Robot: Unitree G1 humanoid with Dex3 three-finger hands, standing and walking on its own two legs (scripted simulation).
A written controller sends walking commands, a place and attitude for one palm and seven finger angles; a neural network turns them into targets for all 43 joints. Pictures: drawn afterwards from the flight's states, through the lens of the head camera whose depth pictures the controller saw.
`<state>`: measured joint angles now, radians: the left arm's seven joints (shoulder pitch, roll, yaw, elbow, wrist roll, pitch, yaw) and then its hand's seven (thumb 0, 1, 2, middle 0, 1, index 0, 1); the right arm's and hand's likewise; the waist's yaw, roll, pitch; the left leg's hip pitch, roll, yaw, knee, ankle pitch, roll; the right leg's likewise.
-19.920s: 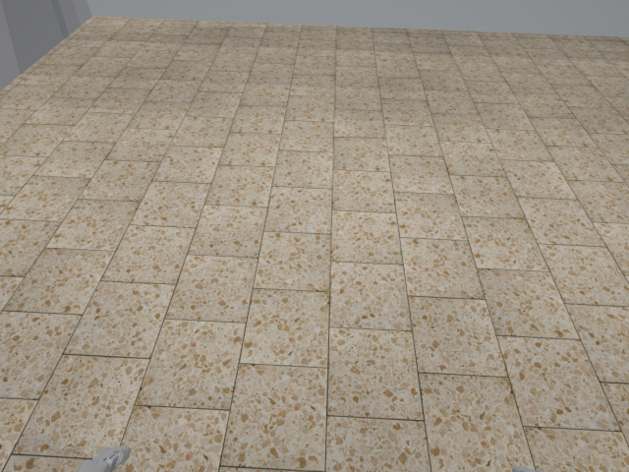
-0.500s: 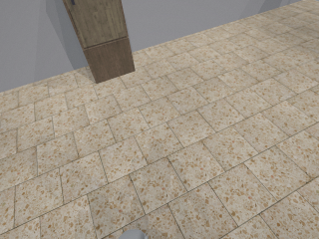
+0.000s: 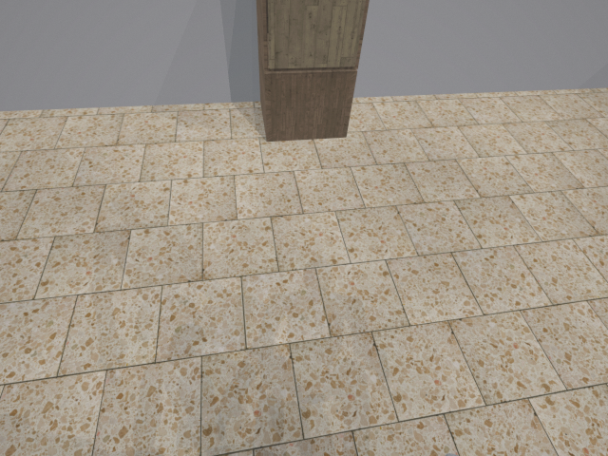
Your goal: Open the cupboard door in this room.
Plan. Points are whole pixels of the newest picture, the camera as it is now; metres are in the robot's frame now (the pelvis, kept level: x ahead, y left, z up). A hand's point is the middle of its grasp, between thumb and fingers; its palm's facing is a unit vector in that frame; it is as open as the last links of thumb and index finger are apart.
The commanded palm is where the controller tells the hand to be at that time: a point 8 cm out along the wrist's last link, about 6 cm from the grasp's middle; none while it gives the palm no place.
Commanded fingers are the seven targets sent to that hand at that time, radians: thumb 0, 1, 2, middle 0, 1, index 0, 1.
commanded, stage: turn or walk to find it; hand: left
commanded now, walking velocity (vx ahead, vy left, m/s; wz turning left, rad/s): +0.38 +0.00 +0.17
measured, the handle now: out of the picture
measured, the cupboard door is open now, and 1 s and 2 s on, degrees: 0 0 0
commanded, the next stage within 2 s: stand and wait in 1.10 s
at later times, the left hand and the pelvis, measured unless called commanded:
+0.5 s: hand (242, 352) +0.30 +0.13 -0.16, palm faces +0.08 -0.97 -0.21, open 7.4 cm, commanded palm none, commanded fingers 0.00 0.90 0.90 -0.20 -0.30 -0.20 -0.30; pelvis +0.22 -0.05 -0.01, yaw +5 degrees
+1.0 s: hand (227, 343) +0.32 +0.17 -0.18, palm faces +0.22 -0.97 -0.12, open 7.4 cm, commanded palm none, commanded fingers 0.00 0.90 0.90 -0.20 -0.30 -0.20 -0.30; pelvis +0.41 +0.02 +0.00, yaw +8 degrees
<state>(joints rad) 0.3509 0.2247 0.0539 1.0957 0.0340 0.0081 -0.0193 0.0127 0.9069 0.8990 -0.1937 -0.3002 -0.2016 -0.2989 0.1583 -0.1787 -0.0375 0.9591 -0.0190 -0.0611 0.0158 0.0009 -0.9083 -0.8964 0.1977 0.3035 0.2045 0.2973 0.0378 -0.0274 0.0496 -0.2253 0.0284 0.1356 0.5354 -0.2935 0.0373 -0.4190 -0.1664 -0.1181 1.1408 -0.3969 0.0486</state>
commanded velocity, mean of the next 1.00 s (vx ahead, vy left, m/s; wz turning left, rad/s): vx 0.38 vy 0.00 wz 0.08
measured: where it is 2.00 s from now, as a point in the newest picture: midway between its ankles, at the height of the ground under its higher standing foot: (312, 340)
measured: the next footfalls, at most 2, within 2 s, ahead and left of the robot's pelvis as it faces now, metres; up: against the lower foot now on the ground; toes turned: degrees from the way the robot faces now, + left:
right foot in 0.38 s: +0.34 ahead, -0.14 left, +0.00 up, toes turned -5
left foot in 0.88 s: +0.46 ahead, +0.13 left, +0.00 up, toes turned +19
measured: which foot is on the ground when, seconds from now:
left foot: down 0.00-0.38, up 0.40-0.86, down 0.88-1.00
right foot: up 0.00-0.36, down 0.38-0.90, up 0.92-1.00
